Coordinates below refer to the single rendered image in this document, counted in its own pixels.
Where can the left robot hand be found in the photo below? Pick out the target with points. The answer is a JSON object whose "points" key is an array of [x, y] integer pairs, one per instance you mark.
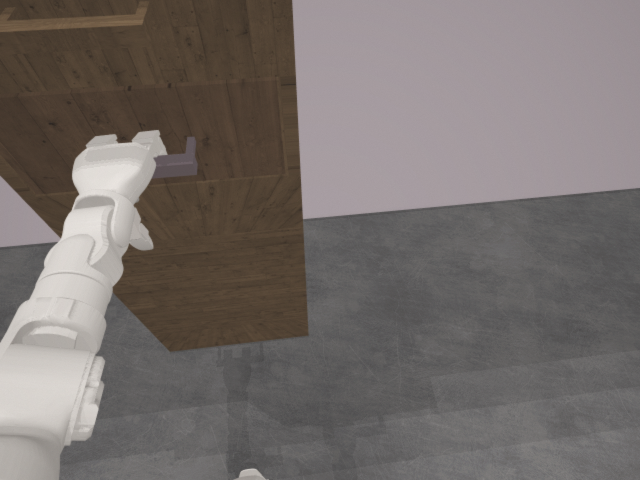
{"points": [[124, 168]]}

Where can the handle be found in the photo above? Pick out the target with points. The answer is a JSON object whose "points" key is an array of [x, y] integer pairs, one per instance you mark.
{"points": [[74, 34], [177, 164]]}

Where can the drawer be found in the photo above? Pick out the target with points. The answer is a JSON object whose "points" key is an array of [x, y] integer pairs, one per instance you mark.
{"points": [[236, 125]]}

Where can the left robot forearm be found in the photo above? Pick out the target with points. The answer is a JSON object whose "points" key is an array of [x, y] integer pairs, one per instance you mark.
{"points": [[71, 295]]}

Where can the left robot upper arm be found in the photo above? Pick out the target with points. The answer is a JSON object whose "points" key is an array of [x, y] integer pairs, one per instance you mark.
{"points": [[49, 396]]}

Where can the cabinet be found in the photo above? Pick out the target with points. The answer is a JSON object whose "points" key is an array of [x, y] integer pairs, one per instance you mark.
{"points": [[228, 262]]}

